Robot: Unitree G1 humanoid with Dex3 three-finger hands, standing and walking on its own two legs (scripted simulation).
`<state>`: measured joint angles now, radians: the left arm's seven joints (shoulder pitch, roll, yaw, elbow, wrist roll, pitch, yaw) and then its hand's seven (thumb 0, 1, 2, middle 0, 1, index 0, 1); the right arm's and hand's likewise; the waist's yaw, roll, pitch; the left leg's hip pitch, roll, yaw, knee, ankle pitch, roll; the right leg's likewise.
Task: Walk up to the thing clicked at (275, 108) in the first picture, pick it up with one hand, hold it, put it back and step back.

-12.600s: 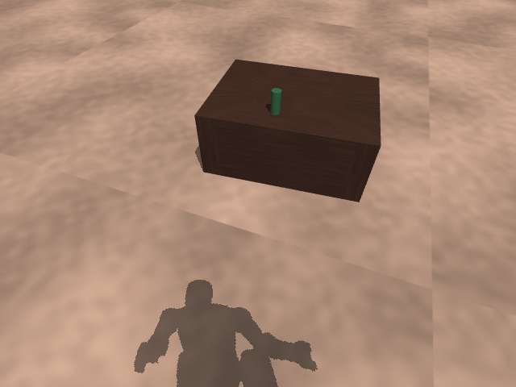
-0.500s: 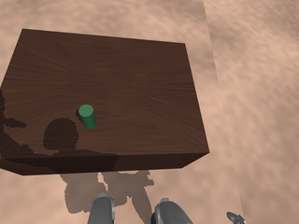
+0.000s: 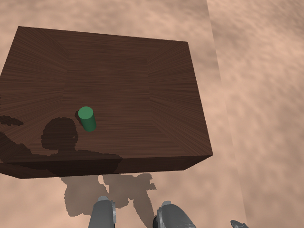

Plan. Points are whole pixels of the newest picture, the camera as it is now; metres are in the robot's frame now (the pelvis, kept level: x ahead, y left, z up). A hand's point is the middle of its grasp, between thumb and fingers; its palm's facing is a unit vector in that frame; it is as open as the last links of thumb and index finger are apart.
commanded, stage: go down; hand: left
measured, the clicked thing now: (88, 119) +0.50 +0.18 -0.24
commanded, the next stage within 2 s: none
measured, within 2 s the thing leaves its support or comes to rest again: neither
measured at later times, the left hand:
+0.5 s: hand out of the picture +0.42 +0.38 +0.06, palm faces +0.19 -0.98 -0.01, open 17.1 cm
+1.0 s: hand out of the picture +0.43 +0.38 +0.06, palm faces +0.18 -0.98 +0.01, open 17.1 cm
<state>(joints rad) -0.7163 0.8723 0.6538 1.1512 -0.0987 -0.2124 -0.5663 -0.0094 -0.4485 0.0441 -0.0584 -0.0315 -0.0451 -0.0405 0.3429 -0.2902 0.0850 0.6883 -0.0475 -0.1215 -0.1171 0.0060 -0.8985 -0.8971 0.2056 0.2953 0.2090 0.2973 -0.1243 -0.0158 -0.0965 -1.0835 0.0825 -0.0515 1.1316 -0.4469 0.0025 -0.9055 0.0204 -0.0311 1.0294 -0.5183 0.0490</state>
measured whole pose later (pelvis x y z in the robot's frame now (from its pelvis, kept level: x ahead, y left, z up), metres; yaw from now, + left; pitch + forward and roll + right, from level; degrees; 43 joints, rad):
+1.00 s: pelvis +0.00 +0.00 -0.01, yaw +0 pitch +24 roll -6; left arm -0.76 0.87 0.69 1.15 -0.14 -0.28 -0.60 -0.01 -0.43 0.03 -0.06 -0.04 -0.05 -0.04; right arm 0.32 -0.29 0.10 0.71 -0.05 -0.12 -0.11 0.01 -0.90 -0.90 0.21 0.30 0.21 0.30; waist -0.13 -0.02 -0.10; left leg -1.14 0.08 -0.06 1.18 -0.46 0.00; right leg -0.96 0.02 -0.04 1.08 -0.53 0.05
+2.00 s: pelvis -0.01 +0.00 -0.02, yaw +0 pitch +24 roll -6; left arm -0.78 0.91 0.72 1.15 -0.16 -0.28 -0.63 -0.01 -0.46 0.03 -0.05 -0.05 -0.05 -0.05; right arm 0.32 -0.29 0.11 0.70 -0.05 -0.12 -0.11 0.01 -0.91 -0.90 0.21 0.30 0.21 0.30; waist -0.14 -0.02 -0.10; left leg -1.18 0.08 -0.07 1.21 -0.46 -0.01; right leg -1.00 0.03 -0.04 1.12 -0.54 0.04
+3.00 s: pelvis -0.07 -0.02 -0.23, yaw -6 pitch +35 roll -7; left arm -0.96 0.69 0.66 1.23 -0.09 -0.56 -0.38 -0.01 -0.60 0.03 -0.02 -0.08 -0.05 -0.06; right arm 0.17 -0.25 0.13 0.64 -0.14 -0.04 0.04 0.00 -0.90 -0.89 0.20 0.30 0.21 0.30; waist -0.18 -0.01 -0.12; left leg -2.02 0.10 -0.13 1.98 -0.59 -0.02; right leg -1.85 0.07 -0.03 1.98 -0.74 0.05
